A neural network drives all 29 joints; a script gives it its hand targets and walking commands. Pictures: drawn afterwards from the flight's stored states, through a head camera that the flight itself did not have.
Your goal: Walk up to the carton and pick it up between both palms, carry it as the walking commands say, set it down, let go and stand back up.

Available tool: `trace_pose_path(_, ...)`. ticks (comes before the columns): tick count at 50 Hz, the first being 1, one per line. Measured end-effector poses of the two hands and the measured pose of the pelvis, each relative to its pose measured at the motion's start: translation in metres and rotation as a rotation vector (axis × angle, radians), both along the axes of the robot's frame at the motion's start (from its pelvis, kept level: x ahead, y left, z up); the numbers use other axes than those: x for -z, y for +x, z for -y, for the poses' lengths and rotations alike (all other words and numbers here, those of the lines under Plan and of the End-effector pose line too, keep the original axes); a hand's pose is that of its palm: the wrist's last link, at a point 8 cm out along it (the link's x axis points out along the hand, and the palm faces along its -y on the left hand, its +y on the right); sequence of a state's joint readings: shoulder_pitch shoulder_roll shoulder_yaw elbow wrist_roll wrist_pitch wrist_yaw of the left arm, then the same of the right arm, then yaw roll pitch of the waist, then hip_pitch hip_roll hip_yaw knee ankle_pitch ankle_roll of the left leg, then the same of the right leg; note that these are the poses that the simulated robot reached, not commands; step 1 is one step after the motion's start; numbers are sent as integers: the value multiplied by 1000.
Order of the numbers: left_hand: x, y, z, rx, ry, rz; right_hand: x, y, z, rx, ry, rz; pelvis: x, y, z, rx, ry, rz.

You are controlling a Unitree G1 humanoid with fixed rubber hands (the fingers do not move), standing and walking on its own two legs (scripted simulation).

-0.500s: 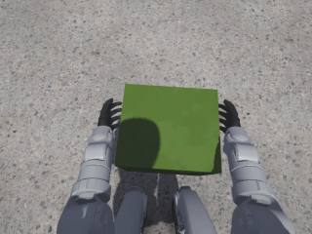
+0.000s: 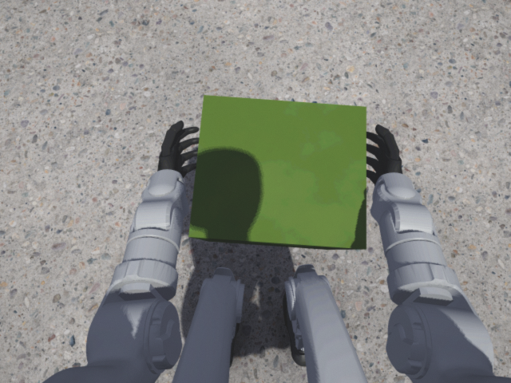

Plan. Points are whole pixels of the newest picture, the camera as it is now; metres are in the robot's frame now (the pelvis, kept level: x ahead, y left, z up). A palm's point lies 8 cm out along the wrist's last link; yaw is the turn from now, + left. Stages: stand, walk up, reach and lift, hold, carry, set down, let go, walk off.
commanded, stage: set down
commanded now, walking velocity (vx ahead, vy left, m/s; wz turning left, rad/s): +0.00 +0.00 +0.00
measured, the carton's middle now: (275, 184) +0.43 -0.02 -0.15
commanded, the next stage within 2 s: none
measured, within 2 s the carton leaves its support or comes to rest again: rests again in 1.96 s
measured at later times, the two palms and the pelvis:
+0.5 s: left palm (188, 174) +0.46 +0.14 -0.17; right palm (367, 177) +0.45 -0.20 -0.16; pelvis -0.02 +0.00 -0.08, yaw +0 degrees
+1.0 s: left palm (201, 176) +0.49 +0.13 -0.28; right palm (352, 180) +0.47 -0.20 -0.27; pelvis -0.05 +0.00 -0.13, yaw +0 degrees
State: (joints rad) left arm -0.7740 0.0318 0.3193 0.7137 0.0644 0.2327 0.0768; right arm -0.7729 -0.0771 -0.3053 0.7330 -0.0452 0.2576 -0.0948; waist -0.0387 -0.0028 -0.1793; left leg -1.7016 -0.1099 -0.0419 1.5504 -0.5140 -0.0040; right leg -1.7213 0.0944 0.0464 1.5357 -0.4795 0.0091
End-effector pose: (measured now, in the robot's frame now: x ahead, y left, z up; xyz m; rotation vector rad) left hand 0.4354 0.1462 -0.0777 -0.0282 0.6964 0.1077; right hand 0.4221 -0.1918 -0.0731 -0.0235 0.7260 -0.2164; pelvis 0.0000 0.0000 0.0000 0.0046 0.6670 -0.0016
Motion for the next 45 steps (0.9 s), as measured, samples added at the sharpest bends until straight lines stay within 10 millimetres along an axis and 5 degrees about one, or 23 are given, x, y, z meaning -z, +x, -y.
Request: trace_pose_path(45,171,45,6,18,25,-5,172,45,6,-22,-21,-10,128,-34,4,-5,11,25)
